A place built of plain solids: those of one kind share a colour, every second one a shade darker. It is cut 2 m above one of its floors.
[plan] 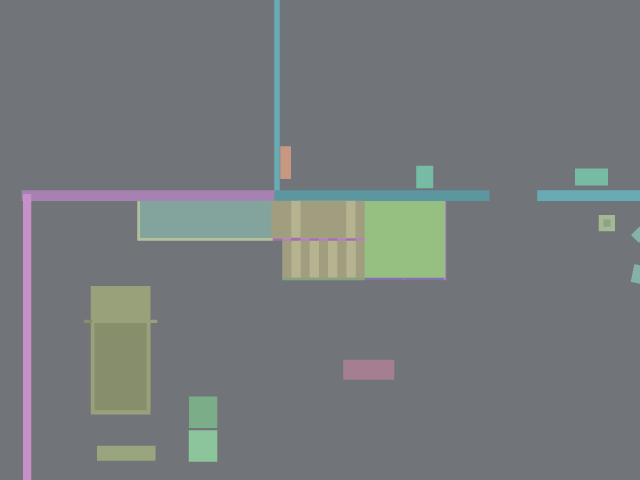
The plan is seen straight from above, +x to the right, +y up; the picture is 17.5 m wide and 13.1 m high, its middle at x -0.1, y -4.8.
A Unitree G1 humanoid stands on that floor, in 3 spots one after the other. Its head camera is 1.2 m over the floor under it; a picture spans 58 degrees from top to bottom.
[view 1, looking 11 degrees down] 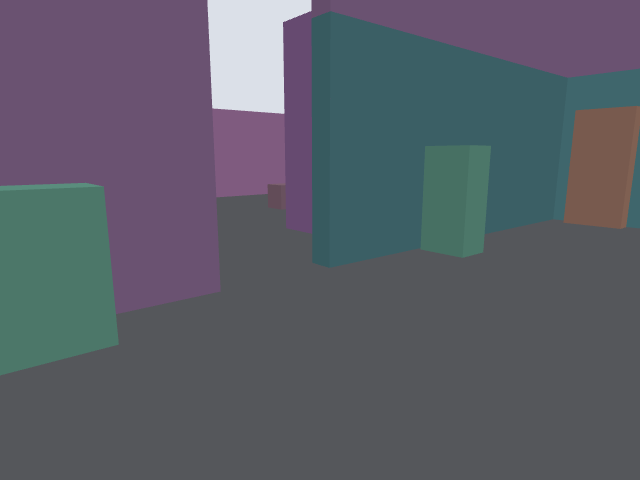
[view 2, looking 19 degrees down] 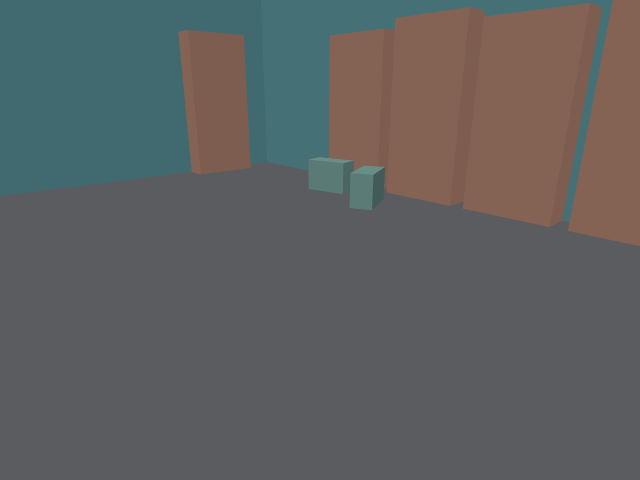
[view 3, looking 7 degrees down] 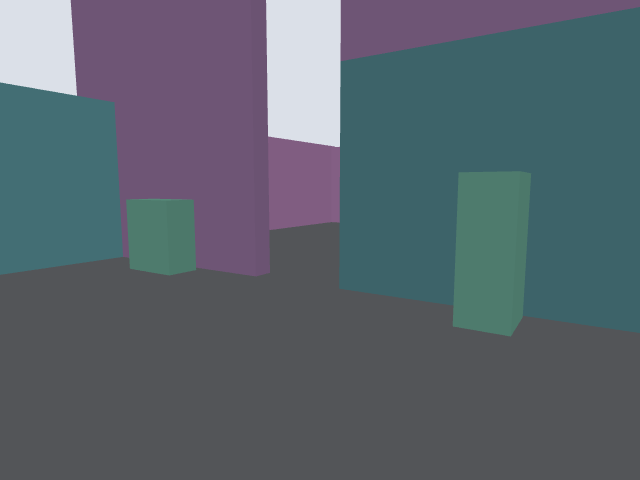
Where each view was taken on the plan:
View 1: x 7.55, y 0.00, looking -130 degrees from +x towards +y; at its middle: wall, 4.79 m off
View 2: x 5.18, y -1.04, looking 138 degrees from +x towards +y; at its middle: ground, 3.69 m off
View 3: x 1.98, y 0.90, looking -57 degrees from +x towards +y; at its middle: ground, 9.85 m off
